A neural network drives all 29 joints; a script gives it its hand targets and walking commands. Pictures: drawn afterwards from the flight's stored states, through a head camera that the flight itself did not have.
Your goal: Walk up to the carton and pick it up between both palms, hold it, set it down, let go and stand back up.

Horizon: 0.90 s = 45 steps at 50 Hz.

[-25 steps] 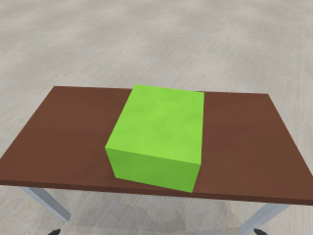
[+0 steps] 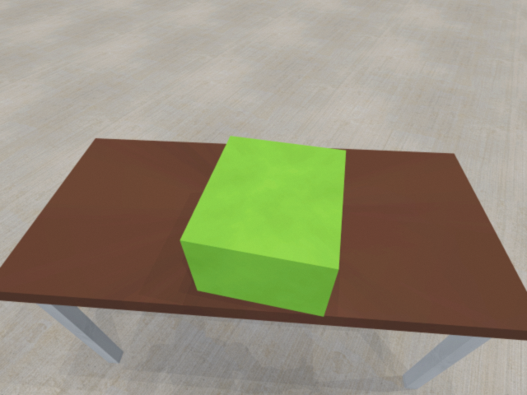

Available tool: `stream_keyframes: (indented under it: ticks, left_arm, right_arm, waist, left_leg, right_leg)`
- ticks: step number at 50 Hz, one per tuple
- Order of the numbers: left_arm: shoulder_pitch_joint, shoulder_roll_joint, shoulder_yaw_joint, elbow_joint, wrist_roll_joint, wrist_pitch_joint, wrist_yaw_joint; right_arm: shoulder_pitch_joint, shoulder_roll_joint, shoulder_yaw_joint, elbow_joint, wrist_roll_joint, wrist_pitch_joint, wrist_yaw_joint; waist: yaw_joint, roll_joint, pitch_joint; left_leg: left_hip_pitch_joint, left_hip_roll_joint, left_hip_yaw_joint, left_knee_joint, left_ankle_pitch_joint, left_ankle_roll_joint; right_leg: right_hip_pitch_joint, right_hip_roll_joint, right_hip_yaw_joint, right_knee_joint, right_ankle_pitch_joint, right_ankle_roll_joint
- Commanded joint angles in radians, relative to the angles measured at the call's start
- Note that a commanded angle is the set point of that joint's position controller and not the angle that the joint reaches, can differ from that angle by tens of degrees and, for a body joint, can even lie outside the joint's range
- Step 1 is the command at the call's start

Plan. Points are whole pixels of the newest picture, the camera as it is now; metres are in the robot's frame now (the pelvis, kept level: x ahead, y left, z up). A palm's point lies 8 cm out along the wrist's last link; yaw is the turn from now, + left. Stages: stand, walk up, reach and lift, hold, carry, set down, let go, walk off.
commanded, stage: stand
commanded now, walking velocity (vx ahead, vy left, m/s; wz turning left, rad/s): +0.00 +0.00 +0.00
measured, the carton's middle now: (273, 219) +0.48 -0.02 -0.06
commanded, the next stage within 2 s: none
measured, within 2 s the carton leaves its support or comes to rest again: neither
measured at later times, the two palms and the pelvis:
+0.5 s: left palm out of the picture +0.09 +0.29 -0.10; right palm out of the picture +0.08 -0.31 -0.12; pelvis +0.01 -0.01 +0.00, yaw +0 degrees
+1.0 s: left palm out of the picture +0.08 +0.28 -0.11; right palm out of the picture +0.08 -0.32 -0.12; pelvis +0.01 -0.02 +0.00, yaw +0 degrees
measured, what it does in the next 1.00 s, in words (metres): stands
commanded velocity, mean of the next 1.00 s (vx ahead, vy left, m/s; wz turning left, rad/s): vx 0.00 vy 0.00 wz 0.00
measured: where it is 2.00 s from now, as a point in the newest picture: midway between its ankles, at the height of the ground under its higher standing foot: outside the picture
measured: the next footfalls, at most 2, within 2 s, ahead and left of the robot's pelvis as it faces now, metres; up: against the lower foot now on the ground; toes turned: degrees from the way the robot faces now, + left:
none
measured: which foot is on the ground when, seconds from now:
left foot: down 0.00-1.00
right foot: down 0.00-1.00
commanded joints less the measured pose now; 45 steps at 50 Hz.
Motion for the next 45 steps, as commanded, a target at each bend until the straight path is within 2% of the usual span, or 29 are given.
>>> stream_keyframes:
  ticks: [1,6,9,10,11,12,13,14,15,16,18,19,20,23,24,25,27,28,30,31,34,35,36,37,38,39,42,43,45]
  left_arm:
    - [-0.046,0.250,0.054,-0.050,0.002,-0.016,0.016]
    - [-0.063,0.238,0.047,-0.064,-0.001,-0.021,0.010]
    - [-0.037,0.209,0.038,-0.044,-0.005,-0.022,0.012]
    - [-0.045,0.223,0.047,-0.033,0.002,-0.026,0.015]
    - [-0.055,0.230,0.049,-0.039,0.000,-0.022,0.017]
    - [-0.053,0.246,0.051,-0.028,0.004,-0.016,0.020]
    - [-0.074,0.235,0.040,-0.033,0.000,-0.015,0.018]
    - [-0.073,0.228,0.045,-0.043,-0.001,-0.015,0.017]
    - [-0.075,0.247,0.050,-0.037,0.001,-0.021,0.020]
    - [-0.069,0.243,0.046,-0.034,0.004,-0.019,0.019]
    - [-0.084,0.230,0.048,-0.034,0.004,-0.015,0.022]
    - [-0.065,0.215,0.043,-0.030,-0.006,-0.019,0.022]
    - [-0.050,0.221,0.040,-0.025,-0.004,-0.021,0.019]
    - [-0.062,0.233,0.043,-0.025,-0.002,-0.022,0.018]
    - [-0.089,0.224,0.043,-0.023,0.003,-0.023,0.021]
    - [-0.062,0.219,0.044,-0.025,-0.005,-0.023,0.017]
    - [-0.076,0.226,0.044,-0.024,0.002,-0.014,0.015]
    - [-0.090,0.225,0.047,-0.026,0.001,-0.017,0.016]
    - [-0.064,0.227,0.044,-0.019,-0.008,-0.016,0.018]
    - [-0.070,0.219,0.042,-0.027,-0.007,-0.020,0.022]
    - [-0.092,0.223,0.049,-0.022,-0.001,-0.018,0.019]
    - [-0.077,0.228,0.051,-0.021,-0.004,-0.019,0.017]
    - [-0.072,0.217,0.045,-0.013,-0.004,-0.017,0.016]
    - [-0.070,0.224,0.049,-0.009,0.001,-0.022,0.022]
    - [-0.090,0.225,0.050,-0.016,-0.003,-0.021,0.018]
    - [-0.061,0.216,0.041,-0.018,-0.004,-0.019,0.017]
    - [-0.109,0.238,0.053,-0.016,0.002,-0.016,0.018]
    - [-0.090,0.234,0.051,-0.007,-0.002,-0.017,0.015]
    - [-0.068,0.220,0.050,-0.011,-0.001,-0.023,0.012]
  right_arm:
    - [-0.029,-0.205,-0.038,-0.050,-0.003,-0.014,-0.004]
    - [-0.032,-0.184,-0.038,-0.045,0.000,-0.017,-0.014]
    - [-0.033,-0.197,-0.047,-0.048,0.007,-0.018,-0.009]
    - [-0.031,-0.187,-0.042,-0.042,0.000,-0.025,-0.009]
    - [-0.057,-0.195,-0.043,-0.043,-0.003,-0.019,-0.013]
    - [-0.031,-0.186,-0.043,-0.051,0.000,-0.018,-0.014]
    - [-0.048,-0.170,-0.035,-0.054,0.004,-0.019,-0.015]
    - [-0.044,-0.163,-0.030,-0.054,0.001,-0.019,-0.017]
    - [-0.035,-0.170,-0.037,-0.051,0.007,-0.017,-0.017]
    - [-0.014,-0.186,-0.034,-0.039,0.002,-0.013,-0.018]
    - [-0.008,-0.169,-0.033,-0.047,0.005,-0.018,-0.013]
    - [-0.036,-0.181,-0.035,-0.047,-0.002,-0.022,-0.013]
    - [-0.017,-0.190,-0.044,-0.040,0.001,-0.014,-0.015]
    - [-0.031,-0.177,-0.038,-0.055,0.006,-0.014,-0.014]
    - [-0.024,-0.185,-0.043,-0.048,0.008,-0.018,-0.013]
    - [-0.017,-0.188,-0.043,-0.030,0.001,-0.017,-0.018]
    - [-0.052,-0.188,-0.045,-0.053,0.005,-0.018,-0.016]
    - [-0.029,-0.190,-0.045,-0.043,0.003,-0.015,-0.018]
    - [-0.034,-0.182,-0.041,-0.043,0.005,-0.017,-0.015]
    - [-0.035,-0.184,-0.041,-0.037,0.004,-0.019,-0.019]
    - [-0.024,-0.195,-0.049,-0.041,0.008,-0.017,-0.023]
    - [-0.013,-0.193,-0.041,-0.031,0.009,-0.017,-0.020]
    - [-0.032,-0.196,-0.048,-0.032,0.004,-0.016,-0.022]
    - [-0.009,-0.172,-0.036,-0.033,0.012,-0.015,-0.022]
    - [-0.026,-0.183,-0.042,-0.028,0.008,-0.010,-0.020]
    - [-0.024,-0.198,-0.050,-0.034,0.006,-0.012,-0.015]
    - [-0.044,-0.190,-0.049,-0.038,0.003,-0.009,-0.017]
    - [-0.022,-0.176,-0.041,-0.035,0.000,-0.015,-0.017]
    - [-0.032,-0.187,-0.045,-0.026,-0.001,-0.017,-0.016]
  waist:
    - [0.003,-0.004,-0.016]
    - [-0.005,-0.070,-0.030]
    - [-0.001,-0.041,-0.045]
    - [-0.003,0.002,-0.056]
    - [0.013,-0.004,-0.035]
    - [-0.003,-0.034,-0.073]
    - [-0.013,-0.014,-0.053]
    - [-0.004,-0.057,-0.037]
    - [-0.012,-0.059,-0.024]
    - [-0.005,-0.028,-0.030]
    - [-0.021,-0.037,-0.050]
    - [0.001,-0.004,-0.061]
    - [-0.005,-0.040,-0.037]
    - [-0.007,-0.050,-0.045]
    - [-0.016,-0.034,-0.063]
    - [-0.002,-0.025,-0.022]
    - [-0.012,-0.060,-0.032]
    - [-0.010,0.002,-0.052]
    - [-0.003,-0.049,-0.038]
    - [0.003,-0.023,-0.028]
    - [0.003,-0.031,-0.028]
    - [-0.017,0.000,-0.043]
    - [-0.005,-0.036,-0.043]
    - [-0.020,-0.028,-0.049]
    - [-0.006,-0.039,-0.027]
    - [-0.007,0.001,-0.009]
    - [-0.007,-0.076,-0.038]
    - [-0.018,-0.042,-0.033]
    - [0.003,-0.023,-0.049]
  left_leg:
    - [-0.089,0.111,-0.084,-0.093,0.048,0.022]
    - [-0.078,0.118,-0.096,-0.098,0.065,0.027]
    - [-0.072,0.120,-0.101,-0.094,0.108,0.028]
    - [-0.083,0.120,-0.097,-0.112,0.101,0.022]
    - [-0.089,0.120,-0.091,-0.105,0.112,0.017]
    - [-0.056,0.129,-0.095,-0.100,0.131,0.023]
    - [-0.060,0.133,-0.088,-0.100,0.117,0.024]
    - [-0.088,0.129,-0.095,-0.101,0.129,0.025]
    - [-0.078,0.129,-0.101,-0.106,0.129,0.026]
    - [-0.073,0.125,-0.092,-0.106,0.122,0.023]
    - [-0.043,0.124,-0.088,-0.104,0.119,0.014]
    - [-0.067,0.136,-0.094,-0.096,0.139,0.021]
    - [-0.046,0.122,-0.085,-0.104,0.115,0.007]
    - [-0.062,0.129,-0.089,-0.102,0.182,0.009]
    - [-0.034,0.125,-0.076,-0.092,0.153,0.008]
    - [-0.066,0.122,-0.078,-0.099,0.129,0.014]
    - [-0.053,0.126,-0.089,-0.107,0.108,0.013]
    - [-0.056,0.119,-0.078,-0.106,0.097,0.012]
    - [-0.048,0.135,-0.090,-0.113,0.133,0.011]
    - [-0.065,0.127,-0.090,-0.113,0.132,0.020]
    - [-0.051,0.135,-0.089,-0.113,0.151,0.016]
    - [-0.030,0.133,-0.085,-0.114,0.133,0.014]
    - [-0.034,0.140,-0.082,-0.125,0.146,0.014]
    - [-0.039,0.136,-0.091,-0.111,0.155,0.020]
    - [-0.037,0.138,-0.075,-0.106,0.140,0.014]
    - [-0.043,0.127,-0.077,-0.105,0.084,0.013]
    - [-0.038,0.134,-0.074,-0.112,0.068,0.020]
    - [-0.055,0.137,-0.080,-0.120,0.061,0.021]
    - [-0.053,0.134,-0.071,-0.112,0.087,0.018]
  right_leg:
    - [0.043,-0.103,0.148,-0.103,-0.074,-0.035]
    - [0.057,-0.096,0.140,-0.095,-0.029,-0.033]
    - [0.080,-0.105,0.121,-0.077,0.069,-0.038]
    - [0.105,-0.107,0.125,-0.073,0.028,-0.037]
    - [0.101,-0.100,0.126,-0.076,0.054,-0.034]
    - [0.111,-0.108,0.124,-0.070,0.085,-0.045]
    - [0.092,-0.107,0.129,-0.080,0.097,-0.041]
    - [0.092,-0.101,0.121,-0.085,0.056,-0.038]
    - [0.082,-0.102,0.128,-0.100,0.050,-0.029]
    - [0.088,-0.108,0.131,-0.089,0.037,-0.036]
    - [0.082,-0.094,0.125,-0.093,0.033,-0.038]
    - [0.110,-0.104,0.135,-0.085,0.095,-0.041]
    - [0.075,-0.102,0.119,-0.089,0.050,-0.037]
    - [0.104,-0.096,0.109,-0.084,0.101,-0.033]
    - [0.090,-0.107,0.119,-0.089,0.098,-0.035]
    - [0.095,-0.108,0.132,-0.100,0.080,-0.034]
    - [0.077,-0.101,0.120,-0.102,0.065,-0.038]
    - [0.106,-0.106,0.139,-0.106,0.058,-0.042]
    - [0.086,-0.104,0.122,-0.101,0.065,-0.035]
    - [0.097,-0.103,0.132,-0.101,0.082,-0.041]
    - [0.095,-0.106,0.133,-0.097,0.096,-0.034]
    - [0.087,-0.094,0.136,-0.091,0.103,-0.035]
    - [0.107,-0.095,0.112,-0.099,0.107,-0.031]
    - [0.106,-0.102,0.123,-0.095,0.085,-0.036]
    - [0.085,-0.109,0.144,-0.106,0.075,-0.038]
    - [0.076,-0.105,0.134,-0.114,0.034,-0.038]
    - [0.061,-0.099,0.145,-0.141,-0.046,-0.031]
    - [0.071,-0.103,0.151,-0.132,-0.032,-0.037]
    - [0.113,-0.108,0.145,-0.129,0.039,-0.038]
